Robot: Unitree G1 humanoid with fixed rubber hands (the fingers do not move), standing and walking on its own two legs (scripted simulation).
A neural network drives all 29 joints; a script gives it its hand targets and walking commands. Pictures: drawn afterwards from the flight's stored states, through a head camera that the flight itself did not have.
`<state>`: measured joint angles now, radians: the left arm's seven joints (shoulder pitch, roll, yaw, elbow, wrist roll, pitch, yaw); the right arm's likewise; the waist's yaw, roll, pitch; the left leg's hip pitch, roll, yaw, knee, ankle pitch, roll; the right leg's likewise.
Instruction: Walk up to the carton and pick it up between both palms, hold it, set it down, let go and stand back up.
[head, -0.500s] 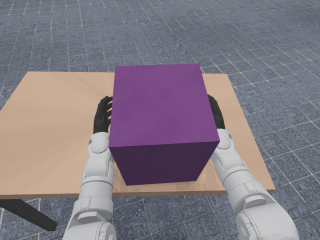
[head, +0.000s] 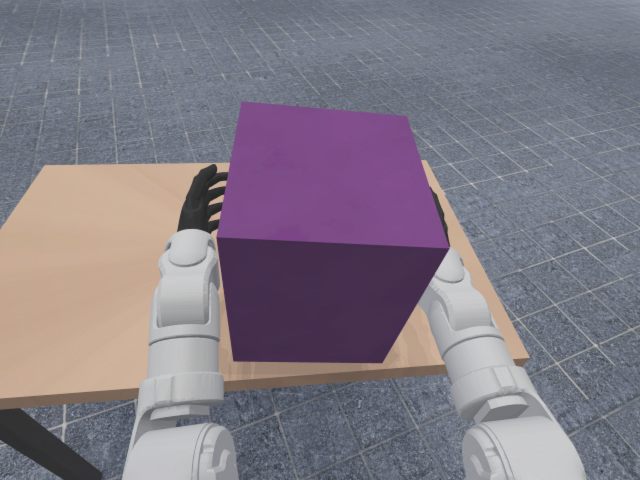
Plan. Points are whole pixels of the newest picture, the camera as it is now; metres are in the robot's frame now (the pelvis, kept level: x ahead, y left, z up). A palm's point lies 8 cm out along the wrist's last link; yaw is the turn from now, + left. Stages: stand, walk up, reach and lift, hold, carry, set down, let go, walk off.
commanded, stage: reach and lift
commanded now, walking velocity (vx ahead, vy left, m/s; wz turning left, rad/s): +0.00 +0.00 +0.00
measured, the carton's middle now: (317, 242) +0.36 +0.02 +0.13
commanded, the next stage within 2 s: hold in 1.00 s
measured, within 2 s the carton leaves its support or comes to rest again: neither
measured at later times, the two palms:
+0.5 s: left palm (194, 216) +0.38 +0.17 +0.16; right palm (426, 224) +0.38 -0.12 +0.15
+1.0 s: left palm (208, 201) +0.38 +0.15 +0.18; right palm (448, 211) +0.38 -0.14 +0.17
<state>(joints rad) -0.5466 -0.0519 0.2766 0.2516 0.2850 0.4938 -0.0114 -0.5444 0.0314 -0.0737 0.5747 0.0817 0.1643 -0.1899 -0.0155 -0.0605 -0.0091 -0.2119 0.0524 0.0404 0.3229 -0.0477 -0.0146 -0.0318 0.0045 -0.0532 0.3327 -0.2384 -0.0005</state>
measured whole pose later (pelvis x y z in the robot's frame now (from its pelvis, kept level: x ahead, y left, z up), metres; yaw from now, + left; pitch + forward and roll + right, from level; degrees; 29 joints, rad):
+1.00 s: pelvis +0.02 -0.01 +0.00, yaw +1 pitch -6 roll +0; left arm -0.57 -0.01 0.26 0.21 0.22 0.63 0.00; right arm -0.61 -0.03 0.00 0.47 0.22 0.35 -0.27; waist -0.06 -0.04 -0.02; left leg -0.14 0.05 0.02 0.34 -0.09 -0.03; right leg 0.06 0.00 -0.07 0.31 -0.27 0.00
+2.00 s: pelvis +0.00 +0.00 +0.00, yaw +1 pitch -5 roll -1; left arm -0.60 -0.01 0.24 0.14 0.23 0.72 0.02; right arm -0.63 -0.04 -0.01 0.46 0.25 0.39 -0.26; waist -0.07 -0.05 -0.03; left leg -0.19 0.05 0.03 0.34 -0.07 -0.02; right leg 0.00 0.00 -0.06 0.33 -0.25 0.00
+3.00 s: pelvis +0.01 -0.01 +0.00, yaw +0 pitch -8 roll +0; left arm -0.61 -0.07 0.34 0.22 0.32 0.55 -0.06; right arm -0.61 0.02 -0.07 0.56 0.08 0.20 -0.21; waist -0.01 -0.06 0.04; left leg -0.10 0.04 0.04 0.31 -0.07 -0.02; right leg 0.08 0.00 -0.05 0.33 -0.26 0.00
